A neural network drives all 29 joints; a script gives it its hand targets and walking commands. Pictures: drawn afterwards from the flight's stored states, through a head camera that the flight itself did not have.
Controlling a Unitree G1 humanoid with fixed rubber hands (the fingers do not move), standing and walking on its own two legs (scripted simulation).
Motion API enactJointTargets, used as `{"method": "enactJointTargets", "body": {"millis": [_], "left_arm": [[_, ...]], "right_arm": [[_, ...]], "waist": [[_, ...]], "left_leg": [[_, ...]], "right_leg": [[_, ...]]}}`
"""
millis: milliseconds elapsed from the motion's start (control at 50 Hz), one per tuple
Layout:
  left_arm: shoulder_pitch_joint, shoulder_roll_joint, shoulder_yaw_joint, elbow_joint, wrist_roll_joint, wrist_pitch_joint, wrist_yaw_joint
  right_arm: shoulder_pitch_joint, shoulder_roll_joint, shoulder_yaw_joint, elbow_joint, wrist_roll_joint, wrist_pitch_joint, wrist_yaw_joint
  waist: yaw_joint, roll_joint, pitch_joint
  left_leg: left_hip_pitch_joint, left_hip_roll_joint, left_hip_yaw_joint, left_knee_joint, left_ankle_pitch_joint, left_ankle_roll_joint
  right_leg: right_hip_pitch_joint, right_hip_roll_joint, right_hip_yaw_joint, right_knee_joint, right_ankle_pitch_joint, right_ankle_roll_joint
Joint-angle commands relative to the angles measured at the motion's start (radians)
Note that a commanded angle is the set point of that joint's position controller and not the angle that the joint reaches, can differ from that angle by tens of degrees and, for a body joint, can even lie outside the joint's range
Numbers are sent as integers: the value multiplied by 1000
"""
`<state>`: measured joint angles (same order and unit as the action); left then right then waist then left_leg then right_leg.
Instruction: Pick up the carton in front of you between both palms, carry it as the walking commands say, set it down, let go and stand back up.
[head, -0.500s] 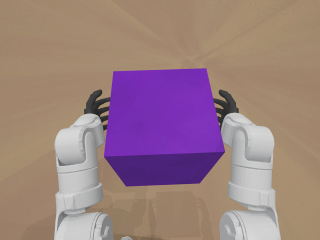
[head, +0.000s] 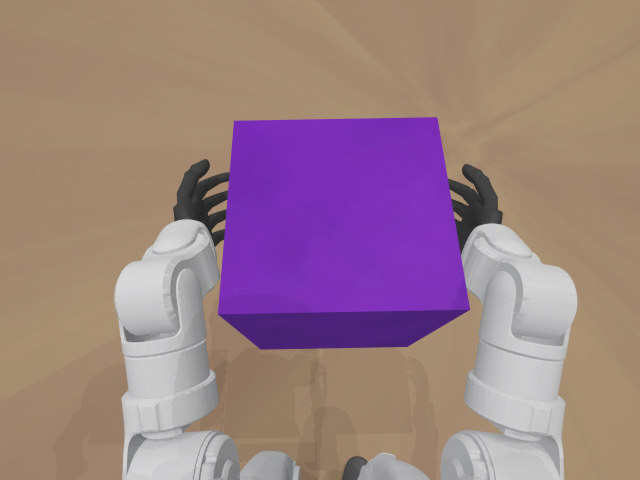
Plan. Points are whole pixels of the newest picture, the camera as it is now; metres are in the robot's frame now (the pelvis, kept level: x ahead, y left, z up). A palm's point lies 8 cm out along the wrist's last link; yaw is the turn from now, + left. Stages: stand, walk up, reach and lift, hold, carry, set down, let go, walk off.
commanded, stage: carry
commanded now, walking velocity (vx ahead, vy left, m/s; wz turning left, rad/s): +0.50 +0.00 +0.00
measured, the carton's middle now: (334, 252) +0.37 +0.03 +0.06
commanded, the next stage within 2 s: none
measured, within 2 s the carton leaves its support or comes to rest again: neither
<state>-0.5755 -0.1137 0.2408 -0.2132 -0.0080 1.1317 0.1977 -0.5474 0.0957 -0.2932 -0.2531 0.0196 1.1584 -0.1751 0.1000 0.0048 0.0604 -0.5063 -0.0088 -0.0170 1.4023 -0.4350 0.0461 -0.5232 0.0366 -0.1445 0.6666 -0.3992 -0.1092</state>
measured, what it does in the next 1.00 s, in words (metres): climbs: left foot 0.04 m higher, then right foot 0.04 m higher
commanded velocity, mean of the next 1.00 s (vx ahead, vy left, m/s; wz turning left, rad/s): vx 0.50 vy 0.00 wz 0.00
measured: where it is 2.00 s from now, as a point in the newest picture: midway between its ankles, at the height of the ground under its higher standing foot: (336, 135)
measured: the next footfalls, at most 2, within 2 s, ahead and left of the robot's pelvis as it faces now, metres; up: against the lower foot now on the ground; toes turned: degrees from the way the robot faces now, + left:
left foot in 0.28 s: +0.37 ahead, +0.13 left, +0.04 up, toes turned +7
right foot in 0.70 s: +0.63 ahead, -0.07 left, +0.08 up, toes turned -7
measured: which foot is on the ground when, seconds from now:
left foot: up 0.00-0.26, down 0.28-0.72, up 0.74-1.00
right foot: down 0.00-0.30, up 0.32-0.68, down 0.70-1.00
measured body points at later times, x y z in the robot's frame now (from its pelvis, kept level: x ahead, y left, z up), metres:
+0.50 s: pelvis +0.32 +0.05 +0.06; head +0.36 +0.06 +0.51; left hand +0.70 +0.17 +0.18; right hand +0.67 -0.14 +0.18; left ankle +0.33 +0.12 -0.68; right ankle +0.32 -0.06 -0.56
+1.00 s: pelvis +0.64 +0.03 +0.10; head +0.67 +0.03 +0.55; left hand +1.01 +0.20 +0.25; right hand +1.02 -0.11 +0.25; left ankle +0.75 +0.15 -0.57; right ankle +0.58 -0.07 -0.63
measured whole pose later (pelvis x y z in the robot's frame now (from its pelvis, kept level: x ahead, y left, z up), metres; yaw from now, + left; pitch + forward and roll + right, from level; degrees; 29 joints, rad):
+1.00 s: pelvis +0.64 +0.03 +0.10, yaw +0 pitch +5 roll +0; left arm -0.67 -0.07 0.27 -0.08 -0.04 1.14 0.20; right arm -0.61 0.12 -0.32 -0.18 -0.05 1.18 -0.18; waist 0.09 0.00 -0.03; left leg -0.74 0.06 0.06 0.94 -0.36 0.04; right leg -0.22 -0.01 -0.13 0.47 -0.49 -0.05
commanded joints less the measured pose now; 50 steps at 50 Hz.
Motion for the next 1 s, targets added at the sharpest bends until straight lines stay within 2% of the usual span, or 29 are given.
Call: {"method": "enactJointTargets", "body": {"millis": [0,80,160,200,220,240,260,280,300,340,360,400,500,560,600,620,640,660,680,700,720,740,760,780,820,840,880,940,980], "left_arm": [[-685,-741,-711,-160,-338,-2,-79],[-682,-712,-695,-121,-355,4,-82],[-611,-663,-625,-3,-295,39,-72],[-599,-650,-586,55,-255,54,-68],[-599,-648,-567,78,-235,61,-65],[-590,-645,-547,100,-211,69,-61],[-594,-628,-521,117,-180,74,-54],[-554,-628,-483,136,-144,80,-50],[-598,-614,-459,123,-117,81,-44],[-607,-676,-421,146,-80,71,-38],[-604,-704,-418,157,-66,61,-39],[-611,-729,-427,154,-48,39,-39],[-593,-685,-474,93,-51,15,-23],[-587,-644,-499,65,-88,28,-21],[-588,-632,-511,61,-111,42,-24],[-590,-629,-515,65,-120,49,-26],[-588,-630,-518,78,-131,54,-28],[-595,-637,-524,96,-141,57,-30],[-561,-634,-519,119,-148,59,-32],[-594,-628,-526,118,-159,56,-30],[-609,-686,-550,120,-186,54,-37],[-679,-716,-573,71,-221,53,-47],[-745,-762,-614,41,-267,45,-60],[-795,-803,-646,9,-305,35,-72],[-844,-837,-672,-22,-344,16,-86],[-846,-837,-674,-23,-354,9,-89],[-810,-809,-660,-14,-350,4,-85],[-718,-740,-616,26,-306,17,-67],[-662,-695,-582,65,-262,33,-55]], "right_arm": [[-581,622,551,-56,92,-29,2],[-557,583,545,-22,54,-24,-14],[-552,560,539,37,45,15,-15],[-576,571,543,68,57,34,-7],[-584,587,547,89,67,40,-2],[-582,594,546,119,79,43,3],[-578,615,549,139,91,45,7],[-609,616,558,152,105,42,7],[-637,676,572,158,132,41,13],[-781,794,658,88,228,26,41],[-850,840,693,55,277,12,57],[-915,886,725,24,328,-14,71],[-823,805,692,19,318,-34,59],[-739,732,644,48,263,-17,37],[-683,689,609,77,218,0,24],[-666,672,594,89,196,7,20],[-650,658,579,98,176,14,16],[-623,644,565,110,159,22,12],[-638,620,549,105,137,27,7],[-617,629,528,101,118,33,6],[-670,621,515,84,106,35,3],[-680,644,505,103,89,31,0],[-671,656,482,105,68,25,0],[-661,672,475,113,56,18,1],[-659,687,478,114,33,2,0],[-661,684,487,107,29,-4,-2],[-660,669,509,90,34,-10,-6],[-638,627,526,79,50,1,-12],[-628,606,533,90,63,18,-10]], "waist": [[-12,-20,-588],[-16,-81,-528],[-35,-128,-433],[-84,-186,-419],[-135,-182,-441],[-185,-117,-500],[-235,-15,-575],[-201,306,-651],[-200,292,-596],[-190,25,-521],[-175,-11,-510],[-143,30,-530],[-161,77,-501],[-164,90,-454],[-146,129,-431],[-119,155,-438],[-78,168,-463],[-28,125,-519],[29,58,-614],[7,-264,-720],[18,-315,-652],[1,-173,-586],[8,-39,-560],[-3,6,-546],[-35,-21,-551],[-37,-51,-542],[-29,-92,-513],[-35,-115,-473],[-69,-161,-453]], "left_leg": [[-338,45,-27,17,40,17],[-393,61,32,-159,42,0],[-157,44,131,-578,143,-7],[21,-9,231,-674,137,4],[160,-50,272,-725,164,16],[363,-103,303,-791,148,36],[609,-1,118,-814,68,51],[765,318,-531,-1020,-142,212],[741,355,-756,-1152,-51,265],[649,337,-517,-992,299,241],[592,313,-420,-976,373,202],[566,278,-307,-1006,259,150],[627,276,-195,-1054,276,194],[575,254,-88,-1086,332,174],[538,227,-15,-1083,429,147],[516,213,31,-1039,561,125],[496,202,76,-928,760,99],[428,176,154,-746,918,55],[261,137,165,-517,752,5],[-49,30,120,-207,335,-52],[-223,-75,36,-15,-70,-53],[-312,-17,-32,112,-72,-22],[-346,13,-32,146,-52,-8],[-354,42,-36,105,-38,5],[-317,62,-26,-13,-8,16],[-324,58,-3,-47,-2,12],[-363,73,24,-160,27,1],[-229,83,61,-478,91,-8],[-57,33,171,-636,92,-8]], "right_leg": [[741,-286,475,-200,450,-128],[704,-293,387,-266,402,-152],[514,-230,199,-335,407,-102],[452,-231,142,-304,538,-64],[416,-224,92,-195,670,-35],[369,-182,14,-10,781,1],[202,-144,17,237,556,45],[-67,-9,49,532,118,100],[-209,44,145,717,-113,91],[-301,-35,181,849,-52,54],[-300,-60,185,816,-25,42],[-270,-79,173,718,32,31],[-379,-104,112,560,51,54],[-292,-108,73,315,54,58],[-170,-66,-16,177,43,48],[-71,-27,-70,124,19,39],[62,30,-128,74,18,33],[284,72,-147,-20,90,10],[582,5,10,-56,55,-17],[807,-323,646,-217,-126,-183],[793,-360,913,-383,52,-244],[761,-371,789,-294,196,-241],[711,-359,683,-222,335,-227],[668,-341,591,-207,368,-190],[619,-307,482,-244,206,-124],[612,-305,449,-261,184,-122],[626,-303,390,-293,197,-135],[544,-270,247,-321,254,-114],[475,-247,160,-330,326,-76]]}}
